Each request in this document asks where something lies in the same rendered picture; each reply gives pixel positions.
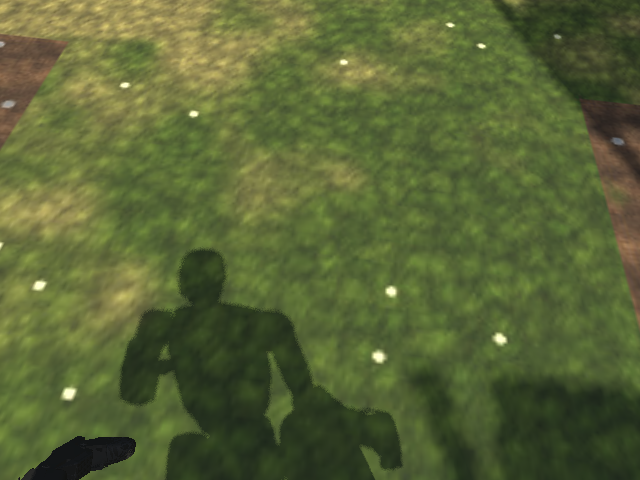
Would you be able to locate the robot left hand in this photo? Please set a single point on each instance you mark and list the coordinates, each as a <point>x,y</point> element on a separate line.
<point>76,458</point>

